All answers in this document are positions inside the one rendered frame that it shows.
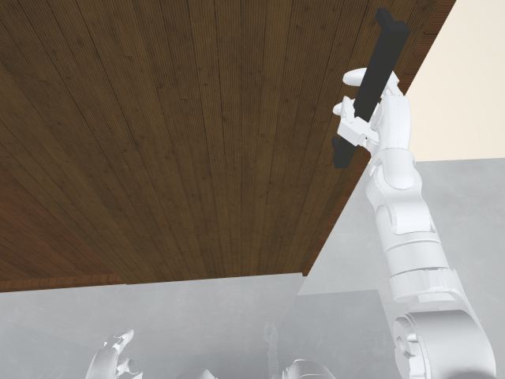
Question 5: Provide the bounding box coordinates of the right robot hand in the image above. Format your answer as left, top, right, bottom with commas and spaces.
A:
333, 68, 411, 158

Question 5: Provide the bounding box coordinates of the wardrobe door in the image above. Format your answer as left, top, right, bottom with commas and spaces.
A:
0, 160, 115, 281
0, 0, 439, 285

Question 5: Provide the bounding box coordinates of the right robot thigh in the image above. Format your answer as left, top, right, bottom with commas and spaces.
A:
282, 360, 335, 379

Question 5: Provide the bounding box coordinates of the handle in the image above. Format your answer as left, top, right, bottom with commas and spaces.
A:
331, 8, 411, 169

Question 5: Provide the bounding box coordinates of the left robot hand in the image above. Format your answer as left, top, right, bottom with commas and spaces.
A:
85, 328, 143, 379

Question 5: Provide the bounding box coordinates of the robot right forearm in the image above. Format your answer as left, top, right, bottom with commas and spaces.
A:
365, 148, 496, 374

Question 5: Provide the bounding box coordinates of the robot right upper arm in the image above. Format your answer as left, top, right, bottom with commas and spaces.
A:
393, 310, 498, 379

